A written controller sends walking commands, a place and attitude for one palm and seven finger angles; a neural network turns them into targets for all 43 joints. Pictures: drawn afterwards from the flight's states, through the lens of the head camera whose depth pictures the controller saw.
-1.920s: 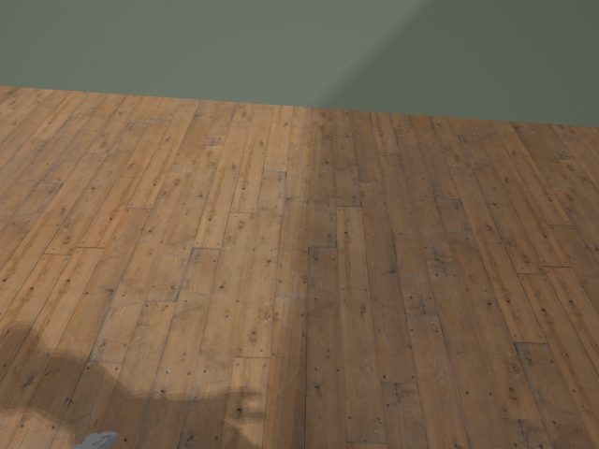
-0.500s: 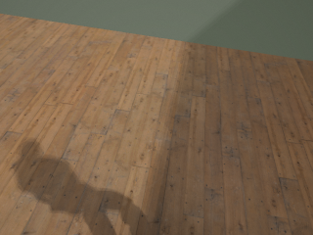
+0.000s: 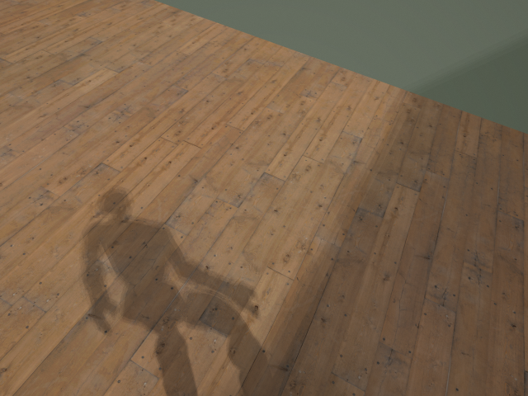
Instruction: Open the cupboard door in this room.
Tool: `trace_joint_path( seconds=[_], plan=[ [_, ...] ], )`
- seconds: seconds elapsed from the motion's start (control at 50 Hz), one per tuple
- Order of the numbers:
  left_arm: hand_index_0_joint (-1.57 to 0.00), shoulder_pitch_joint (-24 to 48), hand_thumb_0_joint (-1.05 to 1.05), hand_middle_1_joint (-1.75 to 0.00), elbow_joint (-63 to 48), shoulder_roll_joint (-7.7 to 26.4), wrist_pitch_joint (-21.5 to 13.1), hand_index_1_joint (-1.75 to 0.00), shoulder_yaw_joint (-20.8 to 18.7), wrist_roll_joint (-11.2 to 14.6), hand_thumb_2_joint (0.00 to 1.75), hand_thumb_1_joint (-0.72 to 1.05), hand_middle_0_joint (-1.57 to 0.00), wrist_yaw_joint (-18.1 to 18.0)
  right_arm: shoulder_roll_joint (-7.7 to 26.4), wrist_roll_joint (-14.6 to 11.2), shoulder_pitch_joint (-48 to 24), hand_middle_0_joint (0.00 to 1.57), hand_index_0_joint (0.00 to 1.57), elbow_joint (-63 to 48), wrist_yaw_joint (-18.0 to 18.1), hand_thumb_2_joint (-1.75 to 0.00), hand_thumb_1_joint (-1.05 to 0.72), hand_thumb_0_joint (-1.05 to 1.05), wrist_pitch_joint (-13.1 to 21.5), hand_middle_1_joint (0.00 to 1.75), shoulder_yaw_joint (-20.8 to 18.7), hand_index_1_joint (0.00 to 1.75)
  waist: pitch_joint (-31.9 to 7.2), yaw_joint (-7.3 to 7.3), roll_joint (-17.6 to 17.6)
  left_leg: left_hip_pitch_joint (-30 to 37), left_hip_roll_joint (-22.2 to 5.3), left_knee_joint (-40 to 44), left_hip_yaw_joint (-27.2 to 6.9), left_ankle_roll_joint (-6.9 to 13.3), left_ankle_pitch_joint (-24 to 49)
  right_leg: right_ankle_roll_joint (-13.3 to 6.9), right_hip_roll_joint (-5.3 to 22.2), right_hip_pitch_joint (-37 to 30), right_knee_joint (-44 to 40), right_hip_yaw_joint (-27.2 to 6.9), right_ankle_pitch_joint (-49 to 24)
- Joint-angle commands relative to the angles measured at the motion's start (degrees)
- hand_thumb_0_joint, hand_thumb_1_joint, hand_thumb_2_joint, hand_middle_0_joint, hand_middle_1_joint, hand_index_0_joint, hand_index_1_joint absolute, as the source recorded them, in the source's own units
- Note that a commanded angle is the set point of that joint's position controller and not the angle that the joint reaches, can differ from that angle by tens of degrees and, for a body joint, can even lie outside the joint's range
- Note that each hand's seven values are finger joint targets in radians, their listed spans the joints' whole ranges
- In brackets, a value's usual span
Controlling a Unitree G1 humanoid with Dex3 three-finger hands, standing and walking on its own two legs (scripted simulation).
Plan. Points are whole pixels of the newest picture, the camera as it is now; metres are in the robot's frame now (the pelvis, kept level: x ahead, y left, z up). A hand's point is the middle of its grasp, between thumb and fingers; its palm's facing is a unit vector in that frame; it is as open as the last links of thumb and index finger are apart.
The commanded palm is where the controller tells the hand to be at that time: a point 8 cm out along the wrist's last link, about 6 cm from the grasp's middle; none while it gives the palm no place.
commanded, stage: turn or walk to find it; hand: left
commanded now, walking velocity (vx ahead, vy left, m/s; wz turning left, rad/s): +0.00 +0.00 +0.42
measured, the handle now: out of the picture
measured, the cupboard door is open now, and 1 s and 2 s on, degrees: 0 0 0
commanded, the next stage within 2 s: none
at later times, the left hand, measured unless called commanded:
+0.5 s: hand out of the picture +0.02 +0.18 -0.14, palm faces +0.22 -0.93 -0.28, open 7.4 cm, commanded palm none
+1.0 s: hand out of the picture -0.08 +0.23 -0.15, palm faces +0.43 -0.87 -0.24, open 7.4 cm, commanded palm none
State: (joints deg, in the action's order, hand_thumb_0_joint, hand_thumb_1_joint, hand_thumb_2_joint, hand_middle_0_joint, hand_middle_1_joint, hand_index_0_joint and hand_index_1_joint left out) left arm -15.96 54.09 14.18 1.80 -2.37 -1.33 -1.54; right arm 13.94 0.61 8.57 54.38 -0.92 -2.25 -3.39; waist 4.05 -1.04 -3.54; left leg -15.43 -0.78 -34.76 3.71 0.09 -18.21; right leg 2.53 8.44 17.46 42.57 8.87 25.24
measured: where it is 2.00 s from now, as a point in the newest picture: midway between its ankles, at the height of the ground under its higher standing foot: outside the picture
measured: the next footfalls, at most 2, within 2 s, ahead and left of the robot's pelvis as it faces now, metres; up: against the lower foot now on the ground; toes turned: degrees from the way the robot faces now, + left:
right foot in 0.36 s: +0.05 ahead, -0.13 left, +0.00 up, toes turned +4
left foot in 0.74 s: -0.04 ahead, +0.11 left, +0.00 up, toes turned +24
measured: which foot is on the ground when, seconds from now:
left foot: down 0.00-0.36, up 0.38-0.72, down 0.74-1.00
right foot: up 0.00-0.34, down 0.36-0.74, up 0.76-1.00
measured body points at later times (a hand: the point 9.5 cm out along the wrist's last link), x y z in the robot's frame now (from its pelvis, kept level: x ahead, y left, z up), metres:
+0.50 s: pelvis -0.02 -0.03 +0.01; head +0.00 -0.05 +0.46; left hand +0.01 +0.23 -0.11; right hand +0.08 -0.27 -0.15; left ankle -0.06 +0.10 -0.65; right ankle +0.01 -0.13 -0.72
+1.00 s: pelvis -0.05 +0.01 +0.02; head -0.04 +0.04 +0.47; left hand -0.11 +0.27 -0.13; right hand +0.11 -0.19 -0.12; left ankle -0.08 +0.10 -0.72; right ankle -0.01 -0.14 -0.66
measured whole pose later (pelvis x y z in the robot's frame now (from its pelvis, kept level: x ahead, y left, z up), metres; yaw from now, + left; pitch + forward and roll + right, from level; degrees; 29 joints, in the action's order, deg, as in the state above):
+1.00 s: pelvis -0.05 +0.01 +0.02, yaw +23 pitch +0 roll -1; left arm -12.3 55.0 14.2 3.4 -3.9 -0.9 -1.0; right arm 9.9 1.1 11.4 54.7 0.4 -1.0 -2.1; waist 3.1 0.0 -1.9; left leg -13.3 1.1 -26.4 1.1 2.6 -13.0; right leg 4.6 4.7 24.9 57.7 2.3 24.2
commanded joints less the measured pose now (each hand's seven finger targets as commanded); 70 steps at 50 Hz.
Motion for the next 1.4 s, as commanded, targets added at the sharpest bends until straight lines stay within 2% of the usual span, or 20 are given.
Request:
trace_joint_path(
  seconds=[0.0, 0.08, 0.2, 0.3, 0.34, 0.36, 0.44, 0.6, 0.68, 0.7, 0.72, 0.74, 0.86, 0.98, 1.12, 1.14, 1.16, 1.18, 1.26, 1.38],
  plan=[
    [-0.20, 5.67, 0.00, -0.30, -5.94, 4.76, 0.32, -0.30, -1.60, 0.43, 0.90, 0.90, -0.20, -0.41, 12.75, 0.48, 7.77, 0.20, 0.20, -1.14, 1.96, -0.90, -0.90, 0.00, 1.58, 0.30, -2.67, 0.30, -6.68, 4.64, 17.08, 11.11, -19.40, 13.79, -21.16, 12.06, 37.44, 1.32, -1.99, 15.09, 22.10, -7.93, 8.48],
    [-0.20, 2.32, 0.00, -0.30, -3.56, 4.29, 0.20, -0.30, -1.85, 0.58, 0.90, 0.90, -0.20, 0.68, 9.58, 0.48, 1.40, 0.20, 0.20, -3.29, 2.14, -0.90, -0.90, 0.00, 1.98, 0.30, -1.51, 0.30, -5.05, 1.41, 12.84, 7.43, -12.55, 13.60, -13.51, 9.39, 33.67, 1.84, -2.79, 11.00, 18.84, -6.95, 0.49],
    [-0.20, 3.98, 0.00, -0.30, -5.14, 2.87, 0.12, -0.30, -1.71, 0.84, 0.90, 0.90, -0.20, 0.46, 9.71, 0.83, 2.88, 0.20, 0.20, -3.38, 1.92, -0.90, -0.90, 0.00, 1.40, 0.30, -2.16, 0.30, -4.85, 2.40, 11.80, 5.95, -12.55, 13.90, -18.05, 10.27, 28.46, 1.63, -4.93, 5.91, 5.85, -6.57, 0.84],
    [-0.20, -2.84, 0.00, -0.30, -4.11, 3.79, -1.20, -0.30, -2.14, 0.81, 0.90, 0.90, -0.20, -0.03, 8.84, 0.42, 0.50, 0.20, 0.20, -4.64, 1.34, -0.90, -0.90, 0.00, 0.85, 0.30, -2.52, 0.30, -5.97, -1.03, 9.34, -2.86, -8.07, 7.10, -17.88, 6.03, 19.82, 0.92, -5.97, -9.72, -16.18, -5.56, -12.53],
    [-0.20, -3.53, 0.00, -0.30, -4.88, 12.27, -2.33, -0.30, -3.73, -0.58, 0.90, 0.90, -0.20, -0.69, 2.22, -0.08, 2.21, 0.20, 0.20, -6.69, 0.80, -0.90, -0.90, 0.00, 0.89, 0.30, -1.60, 0.30, -5.24, -1.32, -15.14, -18.54, 4.85, -14.32, -5.05, -1.29, -11.62, -7.91, 16.36, -16.76, -26.30, -28.48, -21.36],
    [-0.20, -3.63, 0.00, -0.30, -5.59, 11.96, -2.15, -0.30, -3.81, 0.00, 0.90, 0.90, -0.20, -0.82, 5.56, 0.50, 1.60, 0.20, 0.20, -6.56, 0.94, -0.90, -0.90, 0.00, 0.03, 0.30, -2.61, 0.30, -6.10, -2.31, -11.99, -15.64, 2.33, -24.67, -8.12, -1.03, -14.60, -11.67, 19.37, -9.67, -27.53, -27.70, -18.98],
    [-0.20, 5.42, 0.00, -0.30, -7.07, 6.83, -2.19, -0.30, -2.22, -0.22, 0.90, 0.90, -0.20, -0.74, 3.97, 0.75, 3.34, 0.20, 0.20, -2.89, -0.21, -0.90, -0.90, 0.00, -0.88, 0.30, -2.52, 0.30, -0.30, 2.02, -5.90, -14.87, -0.53, -35.37, -5.85, -2.36, -4.08, -9.50, 9.86, -1.73, -26.16, -13.30, -15.17],
    [-0.20, -1.20, 0.00, -0.30, -3.74, 10.03, -1.76, -0.30, -3.36, -0.68, 0.90, 0.90, -0.20, -0.67, 1.68, 0.01, -1.08, 0.20, 0.20, -3.56, -0.17, -0.90, -0.90, 0.00, -0.24, 0.30, -1.07, 0.30, -3.57, -1.90, -7.66, -8.14, -0.73, -11.90, 0.45, -2.82, -8.98, -10.95, 12.03, -9.48, -20.68, -8.60, -30.16],
    [-0.20, 0.66, 0.00, -0.30, -3.17, 9.50, -1.06, -0.30, -3.47, -0.04, 0.90, 0.90, -0.20, -0.36, 2.87, 0.05, 4.82, 0.20, 0.20, -2.19, 0.23, -0.90, -0.90, 0.00, 0.63, 0.30, -1.10, 0.30, -6.03, 1.55, -4.63, 3.69, -0.62, 6.12, 1.97, -1.66, 2.67, -5.96, 10.34, -5.10, -12.52, -3.61, -28.34],
    [-0.20, 0.25, 0.00, -0.30, -3.72, 7.61, -0.62, -0.30, -3.17, 0.44, 0.90, 0.90, -0.20, -0.13, 5.93, 0.24, 6.61, 0.20, 0.20, -1.78, 0.23, -0.90, -0.90, 0.00, 1.19, 0.30, -1.67, 0.30, -7.62, 2.54, 3.67, 10.63, -5.24, 11.89, -4.37, 0.18, 10.11, -2.70, 6.96, 1.37, -4.69, -0.72, -20.86],
    [-0.20, 0.39, 0.00, -0.30, -5.97, 3.63, -0.33, -0.30, -2.49, 0.70, 0.90, 0.90, -0.20, 0.29, 11.66, 0.67, 8.39, 0.20, 0.20, -2.14, 0.44, -0.90, -0.90, 0.00, 1.60, 0.30, -2.89, 0.30, -7.03, 3.17, 20.70, 14.66, -19.67, 15.54, -22.90, 6.71, 26.88, 1.65, -0.69, 14.46, 7.25, 1.92, 4.82],
    [-0.20, 4.70, 0.00, -0.30, -6.93, 3.82, 0.28, -0.30, -1.83, 0.07, 0.90, 0.90, -0.20, 0.01, 13.10, 0.67, 10.51, 0.20, 0.20, -1.05, 0.90, -0.90, -0.90, 0.00, 1.38, 0.30, -3.30, 0.30, -6.76, 5.35, 19.04, 9.68, -22.78, 17.70, -24.75, 11.24, 25.43, 1.10, -1.87, 13.77, 16.43, -3.24, 11.34],
    [-0.20, 2.96, 0.00, -0.30, -2.74, 3.81, 0.12, -0.30, -2.55, 0.34, 0.90, 0.90, -0.20, 0.89, 7.75, 0.38, 3.85, 0.20, 0.20, -2.46, 2.37, -0.90, -0.90, 0.00, 2.42, 0.30, -1.43, 0.30, -5.49, 1.45, 11.07, 8.96, -12.36, 15.90, -13.65, 8.64, 30.29, 1.84, -2.36, 13.11, 20.22, -7.28, -2.40],
    [-0.20, 6.29, 0.00, -0.30, -4.38, 2.77, 0.27, -0.30, -2.16, 0.61, 0.90, 0.90, -0.20, 0.48, 8.35, 0.73, 6.52, 0.20, 0.20, -2.03, 2.20, -0.90, -0.90, 0.00, 1.79, 0.30, -2.08, 0.30, -5.26, 3.32, 10.36, 9.98, -12.95, 15.86, -18.09, 10.39, 27.48, 2.21, -3.92, 10.48, 10.63, -7.47, 0.49],
    [-0.20, 0.31, 0.00, -0.30, -4.00, 2.72, -0.90, -0.30, -2.13, 0.98, 0.90, 0.90, -0.20, -0.13, 8.45, 0.61, 2.98, 0.20, 0.20, -3.52, 1.44, -0.90, -0.90, 0.00, 0.91, 0.30, -2.76, 0.30, -6.36, 0.12, 10.26, -0.66, -8.90, 10.45, -19.94, 6.99, 21.88, 0.82, -6.62, -7.75, -14.87, -5.74, -10.26],
    [-0.20, -1.62, 0.00, -0.30, -3.84, 4.50, -1.46, -0.30, -2.46, 0.69, 0.90, 0.90, -0.20, -0.42, 6.85, 0.19, 2.99, 0.20, 0.20, -3.85, 1.18, -0.90, -0.90, 0.00, 1.01, 0.30, -2.63, 0.30, -7.25, -0.87, 6.41, -5.12, -6.12, 6.01, -17.84, 4.34, 16.08, 0.06, -3.11, -13.80, -22.08, -8.78, -14.14],
    [-0.20, -2.10, 0.00, -0.30, -4.01, 9.58, -2.13, -0.30, -3.35, -0.19, 0.90, 0.90, -0.20, -0.90, 3.18, -0.34, 3.97, 0.20, 0.20, -4.80, 0.75, -0.90, -0.90, 0.00, 1.02, 0.30, -2.12, 0.30, -7.39, -0.77, -7.93, -15.34, 1.39, -4.82, -9.72, 0.16, 1.53, -4.33, 9.84, -19.76, -26.30, -22.06, -17.48],
    [-0.20, -1.52, 0.00, -0.30, -5.02, 12.22, -1.92, -0.30, -3.46, -0.20, 0.90, 0.90, -0.20, -0.72, 3.16, 0.28, 3.01, 0.20, 0.20, -6.05, 0.81, -0.90, -0.90, 0.00, 0.76, 0.30, -2.31, 0.30, -5.84, -1.35, -12.31, -17.30, 4.12, -16.55, -6.32, -1.44, -14.28, -10.19, 19.06, -13.82, -27.13, -26.79, -22.62],
    [-0.20, 6.93, 0.00, -0.30, -6.79, 5.97, -2.12, -0.30, -2.15, 0.10, 0.90, 0.90, -0.20, -0.70, 4.13, 0.78, 4.39, 0.20, 0.20, -2.19, -0.18, -0.90, -0.90, 0.00, -1.00, 0.30, -3.00, 0.30, 0.65, 2.73, -4.50, -16.12, -0.23, -34.40, -6.98, -2.38, -3.86, -8.95, 9.70, -2.57, -27.01, -14.39, -17.14],
    [-0.20, 1.19, 0.00, -0.30, -4.33, 7.82, -2.19, -0.30, -2.55, -0.43, 0.90, 0.90, -0.20, -0.71, 2.83, 0.50, 0.46, 0.20, 0.20, -2.59, -0.20, -0.90, -0.90, 0.00, -1.05, 0.30, -1.94, 0.30, -0.65, -0.34, -5.52, -13.34, -1.03, -22.95, -2.81, -3.91, -6.82, -10.28, 10.72, -8.23, -24.52, -9.95, -24.91]
  ],
)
